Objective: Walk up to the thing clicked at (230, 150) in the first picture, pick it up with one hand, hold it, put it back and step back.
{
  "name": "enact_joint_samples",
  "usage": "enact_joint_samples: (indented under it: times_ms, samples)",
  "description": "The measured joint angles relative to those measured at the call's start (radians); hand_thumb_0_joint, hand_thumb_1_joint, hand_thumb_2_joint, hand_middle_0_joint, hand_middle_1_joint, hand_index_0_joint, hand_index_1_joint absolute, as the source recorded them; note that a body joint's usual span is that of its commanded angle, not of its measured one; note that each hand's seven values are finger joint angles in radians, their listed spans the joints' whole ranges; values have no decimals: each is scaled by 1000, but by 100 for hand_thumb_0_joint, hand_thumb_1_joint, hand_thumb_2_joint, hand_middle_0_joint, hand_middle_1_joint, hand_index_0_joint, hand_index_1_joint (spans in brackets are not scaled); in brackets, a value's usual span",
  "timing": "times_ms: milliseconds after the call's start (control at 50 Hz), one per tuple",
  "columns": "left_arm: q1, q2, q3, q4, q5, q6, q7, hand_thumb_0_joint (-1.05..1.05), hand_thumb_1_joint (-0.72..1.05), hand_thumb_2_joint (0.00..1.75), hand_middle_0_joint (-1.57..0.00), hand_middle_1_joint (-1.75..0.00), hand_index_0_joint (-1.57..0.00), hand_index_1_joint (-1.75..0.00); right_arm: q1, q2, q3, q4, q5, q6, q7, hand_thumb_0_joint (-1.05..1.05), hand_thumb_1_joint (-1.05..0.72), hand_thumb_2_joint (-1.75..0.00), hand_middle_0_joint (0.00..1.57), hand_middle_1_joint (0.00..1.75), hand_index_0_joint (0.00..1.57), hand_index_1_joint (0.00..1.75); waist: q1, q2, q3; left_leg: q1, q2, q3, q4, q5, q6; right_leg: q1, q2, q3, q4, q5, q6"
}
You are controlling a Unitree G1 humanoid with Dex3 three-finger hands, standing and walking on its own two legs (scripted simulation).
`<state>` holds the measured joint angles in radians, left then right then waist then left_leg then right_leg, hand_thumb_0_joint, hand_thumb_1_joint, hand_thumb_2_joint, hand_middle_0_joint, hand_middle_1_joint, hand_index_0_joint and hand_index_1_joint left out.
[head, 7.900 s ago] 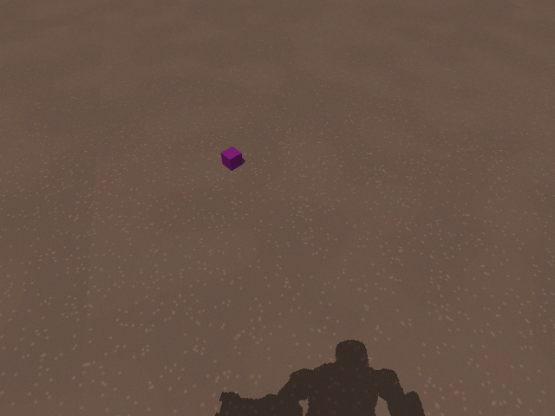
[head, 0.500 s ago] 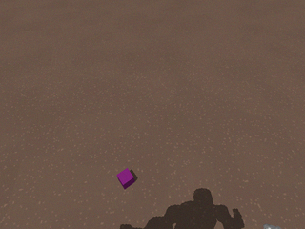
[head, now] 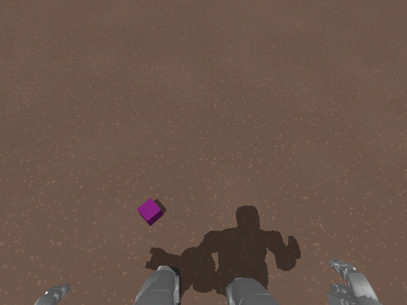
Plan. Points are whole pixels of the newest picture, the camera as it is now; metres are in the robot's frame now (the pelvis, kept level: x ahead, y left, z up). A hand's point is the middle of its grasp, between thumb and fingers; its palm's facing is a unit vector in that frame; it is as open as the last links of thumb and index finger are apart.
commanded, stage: walk up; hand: left
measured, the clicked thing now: (150, 212) +0.51 +0.26 -0.71
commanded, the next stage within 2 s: none
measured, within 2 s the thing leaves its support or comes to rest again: neither
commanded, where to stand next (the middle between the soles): +0.10 +0.01 m, yaw +2 degrees
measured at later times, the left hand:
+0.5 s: hand out of the picture +0.02 +0.26 -0.13, palm faces +0.02 -0.92 -0.40, open 7.4 cm
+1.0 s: hand out of the picture +0.01 +0.26 -0.11, palm faces +0.07 -0.89 -0.45, open 7.4 cm
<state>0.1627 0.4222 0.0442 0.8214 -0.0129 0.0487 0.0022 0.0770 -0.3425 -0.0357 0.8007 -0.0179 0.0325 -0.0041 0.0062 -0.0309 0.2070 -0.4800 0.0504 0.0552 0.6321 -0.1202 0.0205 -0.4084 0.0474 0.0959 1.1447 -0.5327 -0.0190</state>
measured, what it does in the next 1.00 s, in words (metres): steps on the spot: right foot, then left foot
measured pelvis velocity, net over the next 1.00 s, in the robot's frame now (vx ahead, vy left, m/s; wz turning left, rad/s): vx -0.04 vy -0.02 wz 0.08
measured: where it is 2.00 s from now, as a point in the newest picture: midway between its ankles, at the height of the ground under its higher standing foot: outside the picture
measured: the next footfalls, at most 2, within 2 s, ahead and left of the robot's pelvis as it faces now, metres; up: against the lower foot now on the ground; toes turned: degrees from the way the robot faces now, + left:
right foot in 0.08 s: -0.02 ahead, -0.13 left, +0.00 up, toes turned +0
left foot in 0.42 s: +0.01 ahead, +0.10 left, +0.00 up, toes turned +0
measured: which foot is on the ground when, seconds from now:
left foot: down 0.00-0.12, up 0.14-0.40, down 0.42-0.74, up 0.76-1.00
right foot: up 0.00-0.06, down 0.08-0.46, up 0.48-0.70, down 0.72-1.00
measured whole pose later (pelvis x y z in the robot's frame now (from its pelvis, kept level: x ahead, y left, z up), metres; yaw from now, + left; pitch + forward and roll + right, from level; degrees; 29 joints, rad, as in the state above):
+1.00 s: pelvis -0.04 -0.02 +0.02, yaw +5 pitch -2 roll +1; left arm 0.21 0.37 0.05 0.93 0.05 -0.04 0.00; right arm 0.24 -0.41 -0.06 0.94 -0.02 0.04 0.04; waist 0.03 0.05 0.08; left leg -0.32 0.00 -0.06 0.76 -0.48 0.01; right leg -0.35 -0.07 -0.04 0.60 -0.22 0.00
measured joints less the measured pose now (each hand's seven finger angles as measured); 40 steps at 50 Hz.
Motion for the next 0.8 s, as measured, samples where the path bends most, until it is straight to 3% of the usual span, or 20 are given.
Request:
enact_joint_samples:
  times_ms: [80, 120, 160, 200, 280, 400, 440, 460, 540, 600, 680, 740, 760, 800]
  samples:
    - [45, -14, 11, 12, 13, -15, -15, 0, 90, 90, -20, -30, -20, -30, 9, -34, -13, -12, -16, 14, 9, 0, -90, -90, 21, 30, 21, 30, 7, 17, -38, -48, 29, 28, 44, -3, -6, 125, -44, -43, -321, 12, 1]
    - [58, -48, 16, 43, 32, -23, -16, 0, 90, 90, -20, -30, -20, -30, 17, -63, -32, -1, -16, 24, 6, 0, -90, -90, 20, 30, 21, 30, -14, 93, -29, -66, 56, -30, 104, -74, 4, 161, -3, -86, -360, 35, 2]
    - [94, -55, 13, 49, 53, -19, -18, 0, 90, 90, -20, -30, -20, -30, 60, -62, -40, 25, -11, 33, -4, 0, -90, -90, 20, 30, 21, 30, -4, 82, -66, -87, -10, -87, 192, -259, -6, 154, -22, -82, -357, 43, -5]
    - [127, -57, 11, 58, 60, -22, -14, 0, 90, 90, -21, -30, -20, -30, 88, -63, -40, 59, -3, 36, -2, 0, -90, -90, 20, 30, 20, 30, 28, 49, -92, -83, -76, -120, 304, -321, -13, 151, -50, -41, -378, 63, -9]
    - [136, -71, 13, 83, 57, -39, -2, 0, 90, 90, -21, -31, -20, -30, 136, -83, -38, 88, 16, 12, -3, 0, -90, -90, 20, 30, 20, 30, 11, 69, -103, -30, -119, -172, 370, -281, -14, 173, -60, -58, -470, 121, 0]
    - [111, -46, 17, 37, 49, -69, -5, 0, 90, 90, -21, -31, -20, -30, 178, -60, -16, 137, 1, -6, 11, 1, -90, -90, 20, 30, 20, 30, 14, 60, -104, 159, -80, -80, 80, -315, -11, 171, -65, -111, -475, 123, 1]
    - [99, -26, 14, 29, 38, -69, -6, 0, 90, 90, -21, -31, -20, -30, 167, -35, -13, 142, -4, -23, 14, 1, -90, -90, 20, 30, 20, 30, 19, 12, -88, 211, -106, -53, -25, -186, 1, 162, -96, -104, -430, 102, 8]
    - [95, -20, 13, 33, 31, -66, -4, 0, 90, 90, -21, -31, -20, -30, 159, -23, -12, 137, -9, -34, 17, 1, -90, -90, 20, 30, 20, 30, 24, -14, -80, 226, -121, -38, -39, -170, 3, 146, -110, -84, -388, 107, 2]
    - [87, -37, -7, 64, 28, -49, -5, 1, 90, 90, -20, -30, -20, -30, 170, -19, -10, 97, -5, -61, 29, 1, -90, -90, 20, 30, 21, 30, -7, 19, -110, 246, -88, -69, -56, -171, 24, 54, -55, -78, -191, -13, -13]
    - [93, -29, -7, 60, 28, -62, -21, 1, 90, 90, -21, -30, -20, -30, 176, -18, -3, 82, -2, -61, 30, 0, -90, -90, 20, 30, 21, 30, -10, 15, -132, 271, -75, -74, -104, -149, 14, 15, -69, -78, -222, 51, -13]
    - [90, -18, -1, 77, 27, -81, -21, 0, 90, 90, -21, -30, -20, -30, 164, -32, 0, 75, -5, -47, 34, 0, -90, -90, 20, 30, 21, 30, -18, 12, -139, 270, -70, -78, -95, -154, -6, 38, -92, -89, -413, 166, 8]
    - [90, -22, 5, 103, 32, -98, -2, 0, 90, 90, -21, -30, -20, -30, 145, -50, -5, 71, 1, -17, 36, 0, -90, -90, 20, 30, 21, 30, -11, 38, -135, 235, -48, -80, 11, -215, -24, 90, -69, -105, -543, 317, 14]
    - [85, -33, 5, 113, 38, -100, 5, 0, 90, 90, -21, -30, -20, -30, 137, -56, -9, 74, 5, -7, 33, 0, -90, -90, 20, 30, 21, 30, -12, 65, -130, 220, -37, -100, 52, -239, -14, 92, -54, -120, -535, 318, 14]
    - [77, -47, -3, 120, 49, -101, 9, 0, 90, 90, -21, -30, -20, -30, 133, -58, -15, 82, 5, 12, 26, 0, -90, -90, 20, 30, 20, 30, -8, 86, -137, 172, -63, -142, 148, -333, -3, 84, -54, -136, -523, 301, 9]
